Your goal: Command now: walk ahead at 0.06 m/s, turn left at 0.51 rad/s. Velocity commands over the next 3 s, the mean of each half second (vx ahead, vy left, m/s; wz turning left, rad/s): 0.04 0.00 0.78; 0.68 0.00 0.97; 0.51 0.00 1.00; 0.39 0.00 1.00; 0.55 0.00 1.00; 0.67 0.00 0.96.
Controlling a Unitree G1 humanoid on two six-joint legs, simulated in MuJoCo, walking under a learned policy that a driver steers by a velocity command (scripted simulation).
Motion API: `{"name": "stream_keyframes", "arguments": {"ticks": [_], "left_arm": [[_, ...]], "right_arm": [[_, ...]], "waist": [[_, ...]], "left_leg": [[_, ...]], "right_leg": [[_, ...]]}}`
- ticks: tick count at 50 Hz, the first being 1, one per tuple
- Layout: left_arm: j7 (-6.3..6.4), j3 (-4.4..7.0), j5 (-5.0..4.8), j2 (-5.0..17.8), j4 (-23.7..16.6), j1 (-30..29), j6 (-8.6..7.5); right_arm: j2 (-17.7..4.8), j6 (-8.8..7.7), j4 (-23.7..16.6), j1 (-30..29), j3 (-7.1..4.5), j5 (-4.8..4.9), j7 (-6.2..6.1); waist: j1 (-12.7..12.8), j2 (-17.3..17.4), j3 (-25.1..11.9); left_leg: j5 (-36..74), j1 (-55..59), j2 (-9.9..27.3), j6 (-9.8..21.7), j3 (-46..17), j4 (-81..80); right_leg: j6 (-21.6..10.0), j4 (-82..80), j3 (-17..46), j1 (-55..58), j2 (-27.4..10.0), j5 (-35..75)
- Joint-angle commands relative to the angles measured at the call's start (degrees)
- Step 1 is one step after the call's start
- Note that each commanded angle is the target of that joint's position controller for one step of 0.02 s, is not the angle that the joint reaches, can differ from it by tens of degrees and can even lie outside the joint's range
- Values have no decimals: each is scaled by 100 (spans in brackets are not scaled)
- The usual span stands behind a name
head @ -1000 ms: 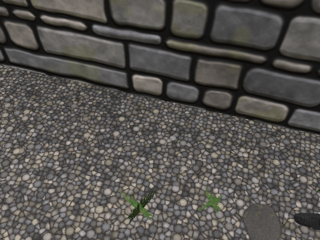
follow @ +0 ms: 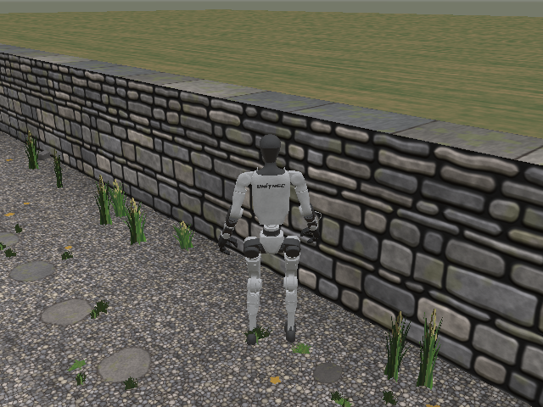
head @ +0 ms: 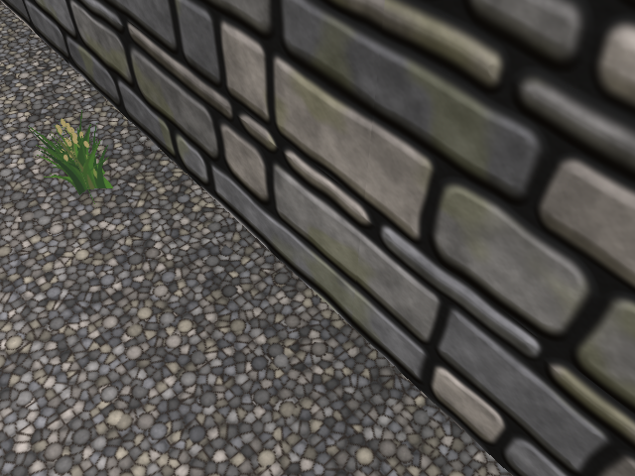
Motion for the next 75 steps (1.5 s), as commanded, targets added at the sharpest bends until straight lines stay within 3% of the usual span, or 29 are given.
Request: {"name": "stream_keyframes", "arguments": {"ticks": [1,4,10,11,12,13,14,18,22,27,35,38,39,40,41,42,43,45,48,52,57,59,60,61,62,64,67,69,75], "left_arm": [[181,256,-33,672,-365,-2,14],[128,312,-93,796,-407,152,48],[-114,246,-270,797,-236,531,-56],[-102,339,-170,1174,-218,627,-16],[-110,459,138,1762,-364,194,45],[-145,394,277,1452,-575,65,25],[-123,328,223,1203,-668,-170,22],[9,215,17,906,-635,-278,76],[80,280,18,1064,-528,-29,185],[81,496,-255,1498,-458,166,19],[-241,690,-330,1583,-294,158,-105],[-369,605,-273,1299,-399,-455,-70],[-344,426,-121,770,-675,-760,-130],[-329,247,-176,340,-1391,-1032,-381],[-357,355,-426,1055,-1528,-1597,-624],[-407,359,-539,1084,-1515,-1574,-766],[-420,331,-396,1023,-1312,-1255,-840],[-489,383,-204,1068,-1015,-794,-810],[-500,348,-114,906,-1121,-1362,-692],[-590,166,-204,303,-1510,-2403,-720],[-582,380,-273,650,-1728,-2539,-780],[-474,567,-245,963,-1547,-1377,-734],[-379,578,-200,1061,-1331,-128,-665],[-377,572,8,1377,-1098,556,-630],[-484,501,-68,1086,-1076,586,-597],[-339,324,-64,396,-1255,-235,-365],[-237,317,-66,453,-862,-771,-313],[-219,350,-134,492,-681,-1169,-360],[-293,534,-445,1024,-554,-1759,-357]], "right_arm": [[-1196,-149,-506,-228,-455,77,-10],[-1127,-336,-659,-141,-547,106,-5],[-1003,76,-889,-432,-589,244,-119],[-718,75,-846,-151,-512,245,-86],[-452,-2,-994,124,-472,186,0],[-1200,-113,-879,331,-666,79,52],[-1389,-129,-765,380,-760,148,84],[-922,41,-756,291,-646,190,63],[-679,9,-1189,-108,-528,197,170],[-785,-116,-1421,-263,-521,191,429],[-512,-55,-1510,-430,-411,319,475],[-1140,-57,-598,1743,-783,427,396],[-1716,-88,-120,3044,-991,477,341],[-2346,-287,-458,2545,-972,373,370],[-1693,-527,-720,2304,-778,325,466],[-1448,-638,-684,2233,-672,291,450],[-1313,-663,-678,2079,-615,283,430],[-1058,-649,-831,1363,-483,161,323],[-1017,-682,-713,1452,-458,196,100],[-923,-636,-258,1992,-465,288,-53],[-904,-520,150,2256,-548,318,-141],[-1106,-380,33,2022,-631,257,-158],[-1022,-361,-221,1542,-589,193,-121],[116,-315,-330,2470,-347,53,-76],[-496,-281,-299,2935,-315,265,-49],[-1338,-191,-565,1587,-576,392,-50],[-815,-60,-639,1503,-529,351,-81],[-406,13,-821,1265,-391,347,-70],[-878,188,-791,1138,-558,253,215]], "waist": [[-70,991,-82],[-96,1005,-506],[231,743,-1046],[104,200,-1120],[-225,-1592,-828],[-163,-1218,-1031],[-227,-792,-909],[-94,-755,-470],[197,-1000,-512],[302,-997,-321],[110,-693,216],[-1143,-56,-595],[-1606,1426,-343],[-970,2927,-565],[-1220,1361,-657],[-958,941,-415],[-699,522,-311],[-190,602,82],[-227,183,366],[-558,365,482],[-521,722,289],[117,1093,-660],[754,1183,-1559],[173,-1055,-2952],[152,-2294,-4203],[252,-1040,-2366],[-305,-577,-738],[-425,-775,-306],[-617,-584,-635]], "left_leg": [[161,-238,924,1127,-1777,-1346],[1901,547,1396,1517,-2594,-1144],[2081,425,445,684,-2106,-411],[491,-418,17,332,-1636,273],[-1851,-1942,-879,31,-744,1370],[-2069,-1952,-356,-139,-870,2605],[-1750,-1998,-225,-198,-701,3133],[-615,-2371,121,-473,98,3508],[-393,-2194,426,-690,536,2656],[-503,-2313,826,-383,697,2218],[-1113,-1685,949,215,1199,1241],[-579,1695,-88,668,2120,533],[-573,3276,230,1143,725,93],[-1989,3668,1394,2215,-3136,-1305],[-2687,3538,2049,2305,-4016,-2194],[-2422,3318,2200,2225,-3853,-2170],[-2203,2834,2019,2059,-3347,-2041],[-1449,1667,1465,1771,-2283,-1990],[-26,1002,995,1618,-1517,-2253],[717,319,632,1253,-1062,-2318],[2827,1370,747,734,-1396,-1479],[4806,1573,530,336,-1463,166],[4397,861,355,133,-1552,1593],[-1085,-1156,-477,-212,-1067,4195],[-2474,-1634,-389,-347,-967,5653],[-1707,-1952,298,-425,-419,5319],[-1623,-1475,783,-459,-15,4308],[-1617,-1296,988,-492,169,3281],[777,121,767,3,668,1075]], "right_leg": [[232,726,38,-186,196,-710],[300,2184,798,-1038,135,-1776],[390,-915,539,707,88,32],[27,-1177,1105,1694,-743,508],[-955,-1196,2934,1921,-2090,1735],[-1402,-1064,3002,1851,-2611,2598],[-1324,-930,2314,1743,-2424,2898],[-1001,-887,645,1709,-1571,2924],[-1242,-1099,231,1950,-1770,2482],[-1013,-2168,611,2100,-2409,-1926],[-717,-2021,-598,2196,-2381,-1776],[-351,781,-1845,798,-1544,1250],[-51,3551,-1633,-1511,-1125,-1151],[155,5376,-494,-3979,-42,-2577],[-6,5636,482,-4467,-213,-2008],[-146,5347,543,-4484,-345,-1558],[-196,4870,631,-4083,-542,-1226],[-86,3850,738,-3062,-745,-403],[220,2493,426,-2545,-381,680],[273,688,115,-1457,166,1830],[-32,-428,314,-573,347,1851],[-266,-331,218,951,408,1731],[-565,7,714,2686,-312,2062],[-1396,567,2740,5481,-2366,3574],[-1843,88,4515,5968,-3072,2883],[-1442,-253,2292,4064,-2307,3399],[-1300,-915,992,1675,-1808,3634],[-1381,-1428,590,881,-2011,3507],[-930,-1251,-719,888,-1797,2472]]}}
